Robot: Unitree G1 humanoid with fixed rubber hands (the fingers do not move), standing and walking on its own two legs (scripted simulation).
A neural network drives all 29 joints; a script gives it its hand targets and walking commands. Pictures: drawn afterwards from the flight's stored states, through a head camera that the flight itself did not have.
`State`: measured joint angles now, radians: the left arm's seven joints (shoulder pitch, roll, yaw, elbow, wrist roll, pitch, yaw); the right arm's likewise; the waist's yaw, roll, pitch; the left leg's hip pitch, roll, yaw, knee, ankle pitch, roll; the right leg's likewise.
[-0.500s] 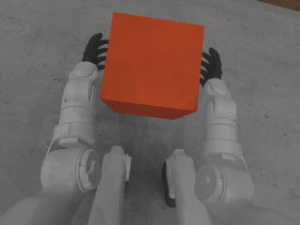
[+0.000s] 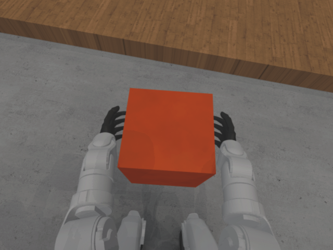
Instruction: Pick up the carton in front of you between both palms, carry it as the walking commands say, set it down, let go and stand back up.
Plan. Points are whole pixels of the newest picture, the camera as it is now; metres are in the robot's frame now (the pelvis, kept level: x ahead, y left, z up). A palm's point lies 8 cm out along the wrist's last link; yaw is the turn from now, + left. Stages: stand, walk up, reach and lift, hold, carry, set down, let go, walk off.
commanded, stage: reach and lift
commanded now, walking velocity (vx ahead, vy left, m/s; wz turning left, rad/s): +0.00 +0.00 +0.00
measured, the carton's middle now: (166, 144) +0.40 +0.01 -0.10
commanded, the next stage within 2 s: hold in 1.54 s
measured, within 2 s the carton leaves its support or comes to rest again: neither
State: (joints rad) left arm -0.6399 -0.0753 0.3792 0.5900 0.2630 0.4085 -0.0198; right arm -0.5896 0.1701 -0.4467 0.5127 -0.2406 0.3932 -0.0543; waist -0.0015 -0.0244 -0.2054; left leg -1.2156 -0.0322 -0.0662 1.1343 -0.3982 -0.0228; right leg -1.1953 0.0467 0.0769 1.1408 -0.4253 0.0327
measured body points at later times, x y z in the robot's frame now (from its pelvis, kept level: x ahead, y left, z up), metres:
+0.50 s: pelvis +0.04 +0.00 +0.10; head +0.03 +0.00 +0.55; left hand +0.35 +0.15 +0.11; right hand +0.36 -0.15 +0.11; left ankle +0.06 +0.13 -0.64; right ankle +0.05 -0.13 -0.64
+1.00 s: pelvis +0.03 +0.00 +0.11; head +0.02 +0.00 +0.56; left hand +0.35 +0.15 +0.13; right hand +0.35 -0.15 +0.13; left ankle +0.06 +0.13 -0.64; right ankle +0.05 -0.13 -0.64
